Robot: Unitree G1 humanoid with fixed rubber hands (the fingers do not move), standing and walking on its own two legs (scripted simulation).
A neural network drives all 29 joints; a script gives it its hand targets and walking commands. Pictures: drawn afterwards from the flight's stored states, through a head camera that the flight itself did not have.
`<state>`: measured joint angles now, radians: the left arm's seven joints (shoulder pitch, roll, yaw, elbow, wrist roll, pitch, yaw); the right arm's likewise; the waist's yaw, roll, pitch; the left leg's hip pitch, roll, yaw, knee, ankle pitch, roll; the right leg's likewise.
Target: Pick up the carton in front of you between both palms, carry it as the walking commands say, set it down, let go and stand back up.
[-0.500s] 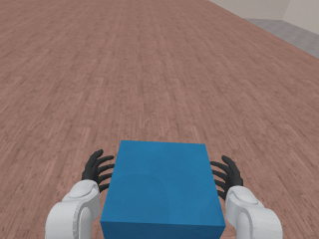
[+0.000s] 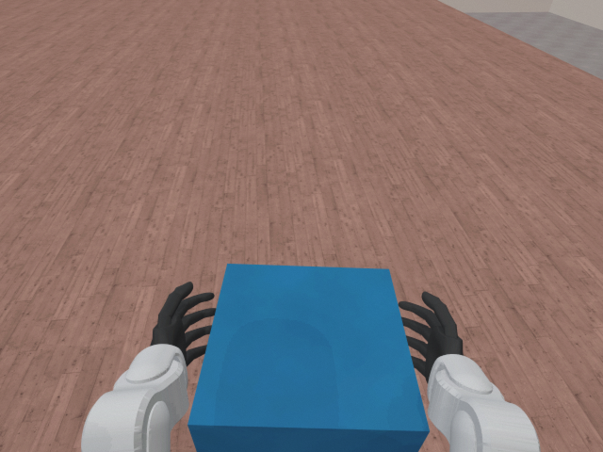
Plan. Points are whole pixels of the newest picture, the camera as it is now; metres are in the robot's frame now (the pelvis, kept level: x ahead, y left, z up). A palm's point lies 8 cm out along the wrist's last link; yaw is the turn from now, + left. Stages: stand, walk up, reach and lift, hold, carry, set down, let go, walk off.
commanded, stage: carry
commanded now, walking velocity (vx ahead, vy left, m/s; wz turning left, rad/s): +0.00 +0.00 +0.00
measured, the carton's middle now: (304, 390) +0.23 +0.00 +0.01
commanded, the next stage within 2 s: none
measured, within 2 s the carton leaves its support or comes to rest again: neither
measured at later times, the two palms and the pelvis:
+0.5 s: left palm (214, 225) +0.45 +0.14 +0.09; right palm (403, 226) +0.45 -0.16 +0.10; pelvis +0.23 +0.00 +0.01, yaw -1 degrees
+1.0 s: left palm (224, 223) +0.48 +0.13 +0.08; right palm (403, 231) +0.46 -0.16 +0.08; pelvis +0.24 +0.00 +0.00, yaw -3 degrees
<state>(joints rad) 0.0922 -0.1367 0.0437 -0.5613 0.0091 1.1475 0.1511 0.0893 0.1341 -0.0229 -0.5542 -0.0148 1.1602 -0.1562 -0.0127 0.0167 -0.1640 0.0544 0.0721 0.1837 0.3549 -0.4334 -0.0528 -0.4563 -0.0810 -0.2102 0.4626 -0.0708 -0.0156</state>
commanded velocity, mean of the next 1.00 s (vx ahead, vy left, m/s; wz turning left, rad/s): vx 0.00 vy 0.00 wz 0.00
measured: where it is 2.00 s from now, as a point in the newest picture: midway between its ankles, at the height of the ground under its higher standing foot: outside the picture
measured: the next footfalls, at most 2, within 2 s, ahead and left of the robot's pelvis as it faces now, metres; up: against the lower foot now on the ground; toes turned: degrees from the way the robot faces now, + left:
left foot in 0.38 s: +0.31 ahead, +0.12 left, +0.00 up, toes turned -23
